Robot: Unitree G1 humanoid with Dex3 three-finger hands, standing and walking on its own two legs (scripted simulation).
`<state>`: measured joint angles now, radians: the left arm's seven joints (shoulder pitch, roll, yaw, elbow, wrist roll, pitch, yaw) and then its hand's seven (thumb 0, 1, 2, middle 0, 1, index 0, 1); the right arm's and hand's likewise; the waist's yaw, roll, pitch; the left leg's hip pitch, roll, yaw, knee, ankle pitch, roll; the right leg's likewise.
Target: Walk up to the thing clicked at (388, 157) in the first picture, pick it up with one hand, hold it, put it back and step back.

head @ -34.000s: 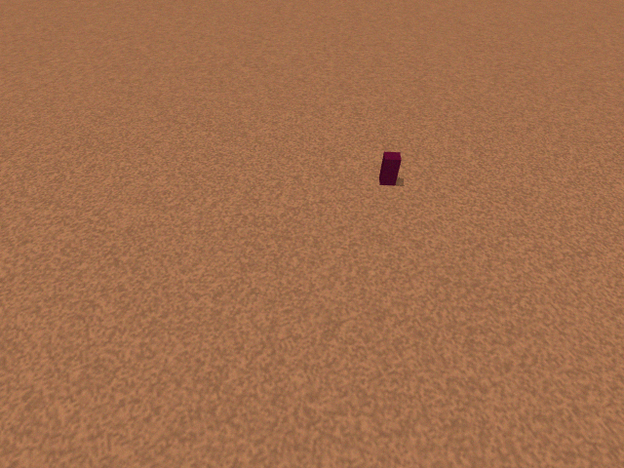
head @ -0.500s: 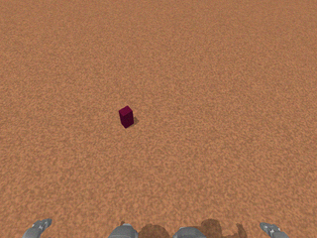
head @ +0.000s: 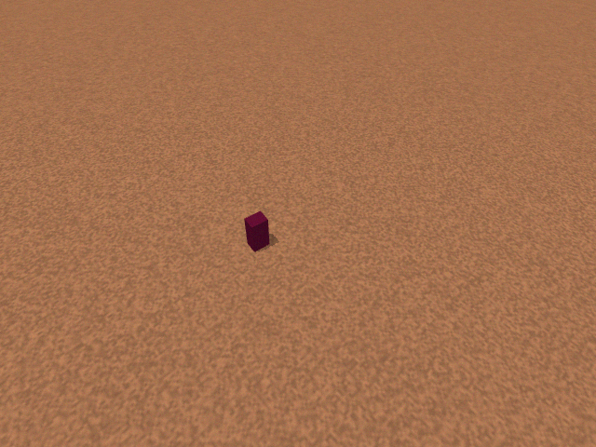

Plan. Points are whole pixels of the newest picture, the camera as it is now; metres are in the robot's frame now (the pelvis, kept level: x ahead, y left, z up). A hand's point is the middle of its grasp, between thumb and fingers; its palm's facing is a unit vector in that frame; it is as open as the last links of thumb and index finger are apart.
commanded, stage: step back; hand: left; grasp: from the side
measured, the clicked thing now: (257, 231) +1.03 +0.19 -0.68
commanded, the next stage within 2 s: stand in 0.76 s
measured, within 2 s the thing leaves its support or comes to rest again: neither
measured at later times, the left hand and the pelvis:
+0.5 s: hand out of the picture +0.11 +0.26 -0.14, palm faces +0.04 -0.94 -0.33, open 7.4 cm; pelvis +0.02 +0.00 +0.01, yaw +1 degrees
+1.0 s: hand out of the picture +0.11 +0.25 -0.14, palm faces +0.01 -0.94 -0.34, open 7.4 cm; pelvis +0.03 +0.00 +0.02, yaw +1 degrees
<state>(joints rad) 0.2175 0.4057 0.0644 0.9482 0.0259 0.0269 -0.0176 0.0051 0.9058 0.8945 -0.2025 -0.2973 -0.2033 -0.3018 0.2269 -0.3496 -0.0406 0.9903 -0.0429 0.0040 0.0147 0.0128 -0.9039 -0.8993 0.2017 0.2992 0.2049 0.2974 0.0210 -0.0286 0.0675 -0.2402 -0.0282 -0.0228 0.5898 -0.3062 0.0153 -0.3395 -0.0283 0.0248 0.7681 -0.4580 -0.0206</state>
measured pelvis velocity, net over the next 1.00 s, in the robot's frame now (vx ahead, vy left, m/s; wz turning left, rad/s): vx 0.03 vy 0.00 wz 0.02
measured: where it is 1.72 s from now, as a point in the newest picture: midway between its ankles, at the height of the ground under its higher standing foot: outside the picture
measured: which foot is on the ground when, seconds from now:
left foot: down 0.00-1.00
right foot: down 0.00-1.00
